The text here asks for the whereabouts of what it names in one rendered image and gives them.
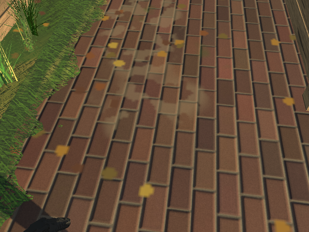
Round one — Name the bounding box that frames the left robot hand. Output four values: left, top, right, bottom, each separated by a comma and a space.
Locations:
23, 217, 70, 232

